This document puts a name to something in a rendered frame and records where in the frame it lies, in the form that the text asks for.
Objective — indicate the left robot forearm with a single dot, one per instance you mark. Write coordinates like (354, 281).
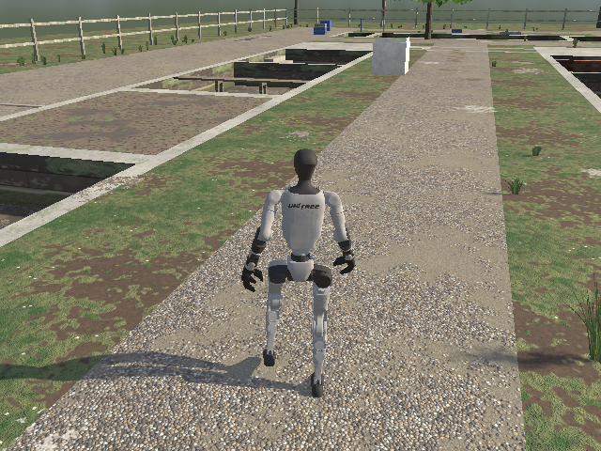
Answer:
(255, 252)

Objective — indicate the robot left upper arm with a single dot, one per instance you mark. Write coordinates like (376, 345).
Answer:
(273, 198)

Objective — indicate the right robot forearm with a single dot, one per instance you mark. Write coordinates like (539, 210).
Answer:
(346, 248)

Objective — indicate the right robot foot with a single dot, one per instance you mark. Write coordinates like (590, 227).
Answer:
(317, 389)

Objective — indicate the left robot hand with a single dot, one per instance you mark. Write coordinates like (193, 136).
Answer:
(247, 278)

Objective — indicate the robot right upper arm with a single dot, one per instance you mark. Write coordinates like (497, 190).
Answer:
(333, 200)

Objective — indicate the right robot hand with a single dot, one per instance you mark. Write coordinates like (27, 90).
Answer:
(350, 263)

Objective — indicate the robot torso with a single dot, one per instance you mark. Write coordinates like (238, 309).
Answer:
(302, 226)

